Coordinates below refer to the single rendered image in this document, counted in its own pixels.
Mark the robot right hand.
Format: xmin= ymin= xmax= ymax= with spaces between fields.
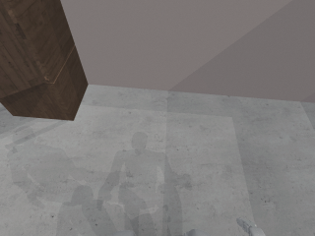
xmin=236 ymin=217 xmax=266 ymax=236

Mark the cupboard door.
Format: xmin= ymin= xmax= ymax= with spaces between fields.
xmin=0 ymin=0 xmax=46 ymax=98

